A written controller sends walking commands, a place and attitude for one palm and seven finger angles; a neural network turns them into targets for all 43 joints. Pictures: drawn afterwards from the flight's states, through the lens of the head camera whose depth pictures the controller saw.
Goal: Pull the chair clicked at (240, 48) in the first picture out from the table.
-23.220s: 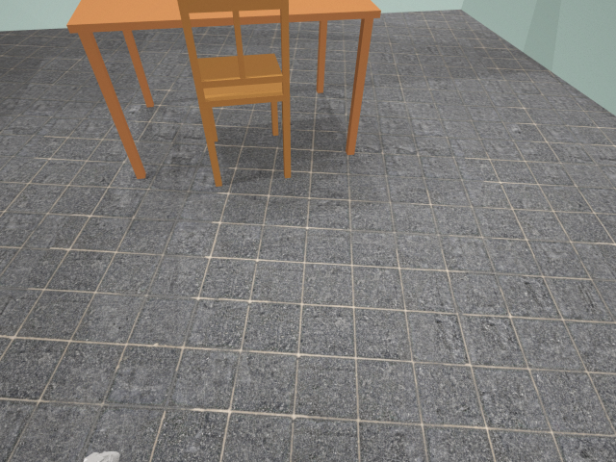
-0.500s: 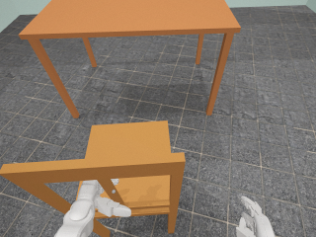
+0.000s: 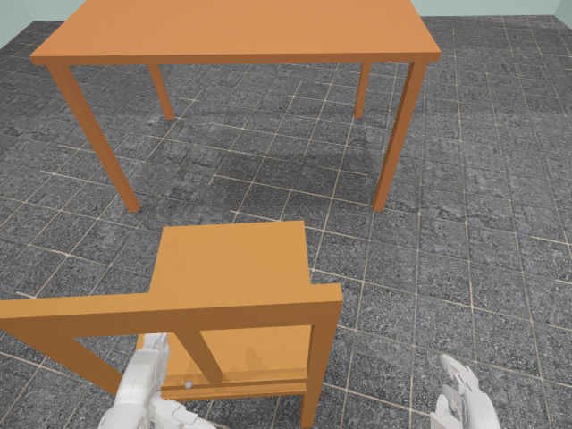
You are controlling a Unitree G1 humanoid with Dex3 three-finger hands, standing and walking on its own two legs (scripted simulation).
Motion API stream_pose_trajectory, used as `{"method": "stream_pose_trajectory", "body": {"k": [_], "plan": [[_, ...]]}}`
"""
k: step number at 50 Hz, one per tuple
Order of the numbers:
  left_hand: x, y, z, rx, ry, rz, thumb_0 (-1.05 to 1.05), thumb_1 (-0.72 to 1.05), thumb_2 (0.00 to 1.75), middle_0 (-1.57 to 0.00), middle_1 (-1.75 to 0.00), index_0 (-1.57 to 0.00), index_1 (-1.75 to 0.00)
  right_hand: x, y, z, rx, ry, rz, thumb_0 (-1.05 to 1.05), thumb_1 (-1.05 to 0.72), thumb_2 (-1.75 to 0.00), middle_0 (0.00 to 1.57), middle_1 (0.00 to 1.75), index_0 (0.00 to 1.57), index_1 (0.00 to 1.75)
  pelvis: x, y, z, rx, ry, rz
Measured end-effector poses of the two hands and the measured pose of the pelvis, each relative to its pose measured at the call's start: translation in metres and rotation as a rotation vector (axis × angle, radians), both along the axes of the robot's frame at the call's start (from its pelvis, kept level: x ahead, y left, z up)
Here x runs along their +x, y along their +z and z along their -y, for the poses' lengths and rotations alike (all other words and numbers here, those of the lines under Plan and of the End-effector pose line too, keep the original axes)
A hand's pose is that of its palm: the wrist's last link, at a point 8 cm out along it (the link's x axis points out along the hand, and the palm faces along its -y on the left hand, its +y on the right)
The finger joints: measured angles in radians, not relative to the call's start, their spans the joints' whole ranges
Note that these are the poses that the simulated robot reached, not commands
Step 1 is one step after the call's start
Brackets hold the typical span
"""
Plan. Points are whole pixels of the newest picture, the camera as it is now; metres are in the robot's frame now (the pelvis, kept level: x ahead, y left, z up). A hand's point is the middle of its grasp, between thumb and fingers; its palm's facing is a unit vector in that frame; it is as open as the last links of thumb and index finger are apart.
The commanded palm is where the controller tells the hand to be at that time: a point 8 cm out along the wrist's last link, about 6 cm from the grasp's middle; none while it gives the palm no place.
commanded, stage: draw the fingers out of the gap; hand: left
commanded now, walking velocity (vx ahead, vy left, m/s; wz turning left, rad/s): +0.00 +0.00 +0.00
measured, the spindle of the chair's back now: (202, 355) +0.25 +0.14 -0.06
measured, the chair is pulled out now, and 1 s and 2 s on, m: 0.72 0.72 0.72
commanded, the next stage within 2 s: draw the hand back to the body in 0.58 s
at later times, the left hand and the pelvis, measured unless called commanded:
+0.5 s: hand out of the picture +0.13 +0.14 -0.02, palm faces +0.02 -0.99 -0.12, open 17.5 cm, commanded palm +0.09 +0.19 +0.00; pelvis +0.00 +0.01 -0.01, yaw +1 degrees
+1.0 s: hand out of the picture +0.12 +0.16 +0.04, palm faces +0.06 -1.00 -0.04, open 17.5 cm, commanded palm +0.08 +0.22 +0.06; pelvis -0.02 +0.01 -0.04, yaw +0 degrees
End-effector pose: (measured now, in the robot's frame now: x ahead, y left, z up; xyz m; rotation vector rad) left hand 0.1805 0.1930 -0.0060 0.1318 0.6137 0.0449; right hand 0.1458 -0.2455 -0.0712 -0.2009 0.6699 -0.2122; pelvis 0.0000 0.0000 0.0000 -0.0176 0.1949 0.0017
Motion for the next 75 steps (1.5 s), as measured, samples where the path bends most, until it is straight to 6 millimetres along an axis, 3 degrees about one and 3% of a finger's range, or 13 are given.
{"method": "stream_pose_trajectory", "body": {"k": [8, 19, 37, 48, 55, 62, 67, 75], "plan": [[-0.03, -0.001, -0.001, -0.002, 0.016, -0.012, -0.01, -0.54, 0.2, 0.0, -0.01, -0.01, 0.0, 0.011, 0.002, -0.011, -0.003, 0.023, 0.041, 0.02, -0.9, -0.9, 0.21, 0.3, 0.2, 0.3, -0.002, -0.005, -0.003, -0.007, 0.012, -0.001], [-0.055, 0.001, -0.001, -0.01, 0.017, -0.015, -0.01, -0.54, 0.2, 0.0, -0.01, -0.01, 0.0, 0.022, 0.004, -0.024, 0.01, 0.032, 0.088, 0.02, -0.9, -0.9, 0.21, 0.3, 0.2, 0.3, -0.004, -0.01, -0.007, -0.014, 0.017, -0.005], [-0.104, 0.004, -0.001, -0.043, 0.048, -0.032, -0.01, -0.54, 0.2, 0.0, -0.01, -0.01, 0.0, 0.024, 0.003, -0.027, 0.01, 0.005, 0.12, 0.02, -0.9, -0.9, 0.21, 0.3, 0.2, 0.3, -0.008, -0.02, -0.01, -0.024, 0.017, -0.02], [-0.081, 0.051, -0.019, -0.08, 0.043, 0.461, -0.01, -0.55, 0.2, 0.0, 0.0, 0.0, 0.0, 0.019, -0.017, -0.029, 0.038, 0.036, 0.104, 0.02, -0.9, -0.9, 0.21, 0.3, 0.2, 0.3, -0.021, -0.034, -0.007, -0.03, 0.015, -0.034], [-0.085, 0.055, -0.03, -0.065, -0.027, 0.442, -0.01, -0.55, 0.2, 0.0, 0.0, -0.01, -0.01, 0.013, -0.023, -0.034, 0.079, 0.022, 0.084, 0.02, -0.9, -0.9, 0.21, 0.3, 0.2, 0.3, -0.027, -0.033, -0.006, -0.033, 0.013, -0.006], [-0.084, 0.085, -0.045, 0.026, 0.0, 0.465, -0.01, -0.5, 0.22, -0.01, -0.02, -0.06, -0.03, 0.008, -0.01, -0.038, 0.077, 0.024, 0.096, 0.02, -0.9, -0.9, 0.21, 0.3, 0.2, 0.3, -0.025, -0.017, -0.005, -0.034, 0.018, 0.041], [-0.082, 0.108, -0.056, 0.246, 0.065, 0.384, -0.01, -0.39, 0.28, -0.03, -0.04, -0.11, -0.08, 0.009, 0.005, -0.039, 0.053, 0.046, 0.078, 0.02, -0.9, -0.9, 0.2, 0.3, 0.2, 0.3, -0.02, 0.001, -0.005, -0.031, 0.019, 0.108], [-0.078, 0.138, -0.07, 0.355, 0.167, 0.395, 0.0, -0.13, 0.4, -0.06, -0.09, -0.16, -0.14, 0.02, 0.025, -0.038, 0.045, 0.084, 0.093, 0.02, -0.9, -0.9, 0.21, 0.3, 0.2, 0.3, -0.012, 0.023, -0.001, -0.017, 0.021, 0.186]]}}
